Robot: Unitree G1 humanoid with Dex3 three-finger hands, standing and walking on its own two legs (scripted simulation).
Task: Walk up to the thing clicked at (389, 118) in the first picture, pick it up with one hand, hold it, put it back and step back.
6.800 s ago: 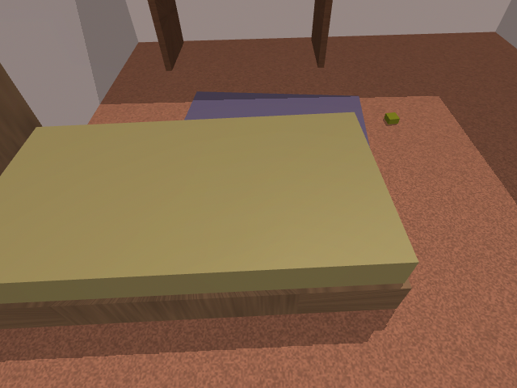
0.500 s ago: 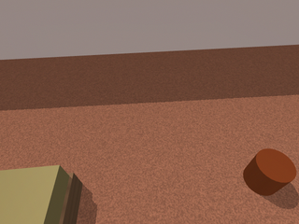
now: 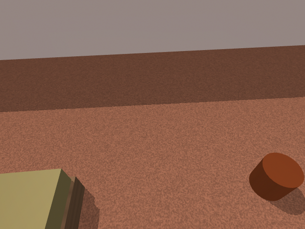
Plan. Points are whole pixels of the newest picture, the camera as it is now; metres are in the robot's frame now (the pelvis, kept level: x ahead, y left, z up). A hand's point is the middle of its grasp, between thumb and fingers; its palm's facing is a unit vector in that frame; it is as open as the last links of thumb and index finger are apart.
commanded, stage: stand
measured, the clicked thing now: out of the picture +0.84 +1.79 -0.76
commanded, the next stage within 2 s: walk up in 0.02 s
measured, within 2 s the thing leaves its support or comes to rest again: neither
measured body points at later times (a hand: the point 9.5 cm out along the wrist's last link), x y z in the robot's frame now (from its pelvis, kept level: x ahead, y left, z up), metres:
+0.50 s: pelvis +0.11 -0.05 -0.01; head +0.12 -0.08 +0.44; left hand +0.13 +0.27 -0.11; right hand +0.16 -0.38 -0.14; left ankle +0.17 +0.09 -0.70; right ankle +0.07 -0.15 -0.75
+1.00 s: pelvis +0.31 -0.05 -0.01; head +0.33 -0.03 +0.43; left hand +0.37 +0.28 -0.12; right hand +0.40 -0.35 -0.11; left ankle +0.30 +0.09 -0.75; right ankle +0.44 -0.18 -0.72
